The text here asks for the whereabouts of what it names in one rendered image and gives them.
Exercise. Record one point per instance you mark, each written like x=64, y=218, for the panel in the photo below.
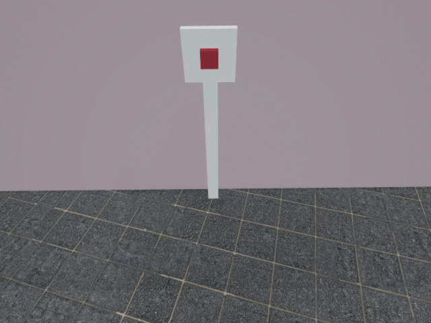
x=225, y=39

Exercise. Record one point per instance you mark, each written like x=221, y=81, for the button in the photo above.
x=209, y=58

